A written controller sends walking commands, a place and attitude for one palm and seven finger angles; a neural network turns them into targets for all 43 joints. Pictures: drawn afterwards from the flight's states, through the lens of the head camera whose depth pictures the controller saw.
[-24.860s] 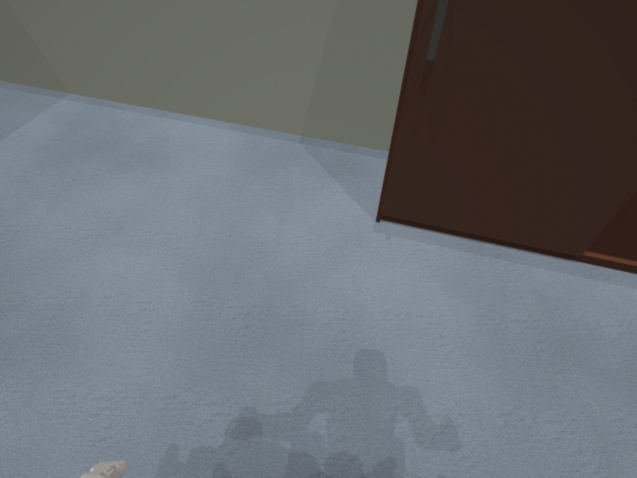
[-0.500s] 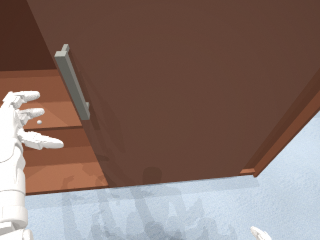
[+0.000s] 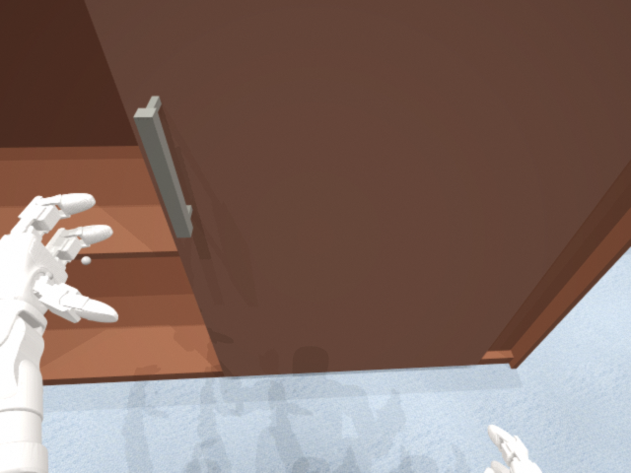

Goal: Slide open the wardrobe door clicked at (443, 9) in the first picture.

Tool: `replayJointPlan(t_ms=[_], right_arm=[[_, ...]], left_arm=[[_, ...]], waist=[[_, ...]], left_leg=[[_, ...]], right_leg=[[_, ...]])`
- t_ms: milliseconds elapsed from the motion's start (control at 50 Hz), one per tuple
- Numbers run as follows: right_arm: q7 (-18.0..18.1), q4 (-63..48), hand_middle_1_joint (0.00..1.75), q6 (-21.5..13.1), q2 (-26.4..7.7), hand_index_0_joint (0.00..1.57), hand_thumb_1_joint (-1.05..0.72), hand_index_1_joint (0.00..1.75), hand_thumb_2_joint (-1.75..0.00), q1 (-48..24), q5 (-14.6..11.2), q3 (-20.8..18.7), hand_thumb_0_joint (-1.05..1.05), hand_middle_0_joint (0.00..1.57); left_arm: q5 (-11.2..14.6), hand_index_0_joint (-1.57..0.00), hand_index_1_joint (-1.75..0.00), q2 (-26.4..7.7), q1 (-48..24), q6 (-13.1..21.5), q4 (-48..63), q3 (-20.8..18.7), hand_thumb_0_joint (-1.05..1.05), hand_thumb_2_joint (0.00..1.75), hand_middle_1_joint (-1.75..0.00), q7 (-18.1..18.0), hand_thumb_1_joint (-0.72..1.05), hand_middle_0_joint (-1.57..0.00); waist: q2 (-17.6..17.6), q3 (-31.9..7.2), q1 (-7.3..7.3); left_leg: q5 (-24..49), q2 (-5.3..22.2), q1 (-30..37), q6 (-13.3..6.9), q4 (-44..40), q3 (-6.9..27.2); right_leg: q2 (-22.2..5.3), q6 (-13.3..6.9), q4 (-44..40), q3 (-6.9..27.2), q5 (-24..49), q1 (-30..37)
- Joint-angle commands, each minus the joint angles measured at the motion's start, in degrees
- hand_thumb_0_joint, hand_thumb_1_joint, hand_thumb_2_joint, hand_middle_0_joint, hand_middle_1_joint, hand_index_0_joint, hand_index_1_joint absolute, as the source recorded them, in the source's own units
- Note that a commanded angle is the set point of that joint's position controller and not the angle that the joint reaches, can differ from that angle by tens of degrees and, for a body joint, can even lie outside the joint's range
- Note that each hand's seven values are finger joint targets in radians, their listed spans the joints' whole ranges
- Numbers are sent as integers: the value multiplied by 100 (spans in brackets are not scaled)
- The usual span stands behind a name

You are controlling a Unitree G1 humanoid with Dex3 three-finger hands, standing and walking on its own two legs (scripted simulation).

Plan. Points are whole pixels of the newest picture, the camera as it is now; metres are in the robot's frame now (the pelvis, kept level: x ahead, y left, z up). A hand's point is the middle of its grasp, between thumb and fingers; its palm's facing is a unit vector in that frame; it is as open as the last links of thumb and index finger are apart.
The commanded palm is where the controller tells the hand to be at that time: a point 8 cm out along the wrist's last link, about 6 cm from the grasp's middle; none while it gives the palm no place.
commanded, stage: draw the hand back to the body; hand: left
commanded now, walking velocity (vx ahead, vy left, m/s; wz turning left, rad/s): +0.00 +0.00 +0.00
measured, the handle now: (170, 172) +0.50 +0.27 +0.11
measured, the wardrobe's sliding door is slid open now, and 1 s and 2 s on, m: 0.66 0.66 0.66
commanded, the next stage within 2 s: step back with the hand held close in 1.46 s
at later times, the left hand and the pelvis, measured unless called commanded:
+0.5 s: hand (45, 303) +0.24 +0.30 +0.14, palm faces +0.38 -0.91 -0.18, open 14.2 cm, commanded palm +0.19 +0.33 +0.16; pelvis -0.01 +0.01 +0.01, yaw +0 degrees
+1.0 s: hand (48, 314) +0.21 +0.27 +0.17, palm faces +0.45 -0.82 -0.35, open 9.6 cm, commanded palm +0.16 +0.30 +0.18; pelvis +0.02 +0.01 +0.02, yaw -1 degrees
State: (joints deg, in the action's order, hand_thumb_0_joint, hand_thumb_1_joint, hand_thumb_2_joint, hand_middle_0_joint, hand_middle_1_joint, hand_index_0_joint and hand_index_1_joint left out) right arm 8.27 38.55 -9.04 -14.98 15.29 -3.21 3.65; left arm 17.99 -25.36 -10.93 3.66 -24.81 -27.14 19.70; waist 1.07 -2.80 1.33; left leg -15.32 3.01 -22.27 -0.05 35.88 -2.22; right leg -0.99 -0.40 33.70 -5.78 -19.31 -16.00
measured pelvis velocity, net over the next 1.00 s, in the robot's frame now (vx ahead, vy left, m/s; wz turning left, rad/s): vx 0.02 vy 0.01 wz -0.02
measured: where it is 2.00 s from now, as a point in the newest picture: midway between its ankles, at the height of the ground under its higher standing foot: outside the picture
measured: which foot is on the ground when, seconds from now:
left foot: down 0.00-1.00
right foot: down 0.00-1.00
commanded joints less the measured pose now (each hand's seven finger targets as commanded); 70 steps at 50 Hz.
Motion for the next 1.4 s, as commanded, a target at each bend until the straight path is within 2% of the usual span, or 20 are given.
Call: replayJointPlan(t_ms=[0, 20, 40, 120, 160, 320, 360, 380, 400, 420, 500, 540, 580, 620, 740, 780, 840, 1060, 1340, 1380], right_arm=[[60, -1061, 30, -502, -814, 20, -90, 30, -90, -456, -29, -338, 0, 20], [12, -1158, 30, -536, -802, 20, -90, 30, -90, -460, -30, -339, 0, 20], [-27, -1234, 30, -570, -767, 20, -90, 30, -90, -540, -52, -322, 0, 20], [-94, -1352, 30, -660, -776, 20, -90, 30, -90, -541, -96, -378, 0, 20], [-94, -1360, 30, -729, -745, 20, -90, 30, -90, -596, -98, -369, 0, 20], [51, -1163, 30, -877, -729, 20, -90, 30, -90, -729, -76, -299, 0, 20], [53, -1183, 30, -918, -665, 20, -90, 30, -90, -839, -75, -255, 0, 20], [-38, -1041, 30, -874, -691, 20, -90, 30, -90, -903, 172, -285, 0, 20], [-59, -1010, 30, -864, -642, 20, -90, 30, -90, -941, 195, -282, 0, 20], [-85, -966, 30, -836, -661, 20, -90, 30, -90, -963, 194, -318, 0, 20], [-170, -937, 30, -655, -597, 20, -90, 30, -90, -1010, 259, -336, 0, 20], [-172, -920, 30, -601, -588, 20, -90, 30, -90, -1033, 281, -366, 0, 20], [-187, -906, 30, -556, -556, 20, -90, 30, -90, -1074, 300, -377, 0, 20], [-177, -860, 30, -508, -592, 20, -90, 30, -90, -1095, 338, -391, 0, 20], [-226, -920, 30, -376, -483, 20, -90, 30, -90, -1201, 349, -414, 0, 20], [-257, -947, 30, -348, -473, 20, -90, 30, -90, -1182, 364, -435, 0, 20], [-288, -993, 30, -293, -450, 20, -90, 30, -90, -1183, 372, -450, 0, 20], [-293, -1092, 30, -184, -390, 20, -90, 30, -90, -1197, 398, -474, 0, 20], [-257, -1056, 30, -105, -347, 20, -90, 30, -90, -1231, 396, -459, 0, 20], [-269, -1055, 30, -97, -342, 20, -90, 30, -90, -1232, 406, -455, 0, 20]], left_arm=[[386, -25, -115, -2138, -1080, 340, 1205, -795, 0, 20, -115, 738, -55, -25], [423, -25, -115, -2125, -648, 225, 1219, -891, 0, 20, -115, 667, -55, -25], [449, -25, -115, -1887, -669, 124, 1454, -714, 0, 20, -115, 615, -55, -25], [551, -25, -115, -1672, -335, -85, 2022, -758, 0, 20, -115, 361, -55, -25], [499, -25, -115, -1364, -451, -88, 2512, -443, 0, 20, -115, 277, -55, -25], [404, -25, -109, -1443, -277, -208, 3176, -521, 0, 25, -109, 18, -44, -25], [360, -24, -104, -1171, -195, -283, 3428, -290, 0, 29, -104, -25, -37, -24], [-525, -24, -102, -1751, -481, 46, 3739, -366, 0, 31, -102, -1064, -33, -24], [-609, -24, -100, -1035, 185, 89, 3425, -36, 0, 32, -100, -1512, -30, -24], [-757, -24, -98, -896, 400, 177, 3614, 68, 0, 34, -98, -1820, -26, -24], [-1130, -24, -89, -742, 954, 382, 4216, 197, 0, 41, -89, -2436, -12, -24], [-1223, -23, -85, -661, 1011, 441, 4365, 286, 0, 44, -85, -2571, -4, -23], [-1318, -23, -81, -600, 1098, 491, 4579, 361, 0, 48, -81, -2659, 3, -23], [-1372, -23, -77, -793, 1320, 498, 4594, 145, 0, 51, -77, -2719, 10, -23], [-1402, -22, -64, -484, 1920, 526, 4997, 322, 0, 62, -64, -2721, 32, -22], [-1413, -22, -60, -513, 2173, 540, 5203, 260, 0, 65, -60, -2721, 39, -22], [-1379, -21, -53, -494, 2696, 509, 5292, 193, 0, 71, -53, -2690, 50, -21], [-1370, -20, -30, -524, 3155, 520, 6054, 99, 0, 90, -30, -2668, 90, -20], [-1366, -20, -30, -442, 3037, 426, 5969, 177, 0, 90, -30, -2677, 90, -20], [-1355, -20, -30, -443, 3076, 430, 5907, 153, 0, 90, -30, -2679, 90, -20]], waist=[[466, -1130, 164], [423, -1054, 275], [420, -964, 228], [156, -955, 202], [487, -913, 132], [410, -645, 154], [574, -613, 165], [572, -61, 176], [531, 147, 101], [318, 50, 153], [512, -312, 188], [258, -279, 159], [449, -270, 170], [293, -303, 228], [327, -26, 247], [407, -171, 283], [134, -114, 310], [209, -41, 316], [342, 16, 301], [201, 96, 314]], left_leg=[[1074, -276, 976, -213, -491, 242], [1078, -287, 881, -212, -511, 226], [1009, -272, 873, -200, -553, 219], [879, -251, 969, -203, -557, 191], [759, -249, 1138, -194, -614, 219], [334, -237, 1217, -187, -864, 338], [291, -237, 1308, -168, -950, 357], [17, -329, 1135, -154, -1096, 306], [-268, -281, 1139, -113, -1232, 325], [-280, -267, 1226, -138, -1316, 320], [-85, -198, 1573, -126, -1550, 260], [14, -177, 1605, -144, -1615, 222], [171, -180, 1748, -138, -1663, 211], [339, -200, 1822, -154, -1683, 170], [737, -179, 1874, -128, -1719, 120], [998, -183, 1981, -129, -1672, 108], [1211, -183, 1929, -139, -1633, 61], [1342, -222, 2014, -167, -1509, -25], [1403, -229, 2086, -180, -1502, -45], [1307, -224, 2023, -166, -1532, -22]], right_leg=[[166, -49, -449, 363, 1722, -59], [170, -55, -458, 346, 1661, 25], [156, -41, -480, 320, 1591, -58], [196, 6, -579, 335, 1348, -106], [205, -10, -612, 327, 1170, -249], [228, -24, -856, 290, 598, -146], [215, -35, -881, 260, 574, -137], [138, -35, -1376, 481, 282, -312], [79, -40, -1368, 377, 116, -313], [96, -47, -1446, 364, 158, -148], [83, -64, -1372, 355, 388, 325], [88, -46, -1438, 352, 435, 466], [97, -63, -1435, 350, 566, 537], [119, -48, -1530, 338, 692, 621], [97, -46, -1542, 304, 966, 809], [98, -55, -1497, 312, 1201, 891], [82, -24, -1490, 291, 1451, 977], [69, 13, -1555, 307, 1687, 928], [48, 27, -1595, 329, 1767, 921], [60, 27, -1619, 315, 1666, 900]])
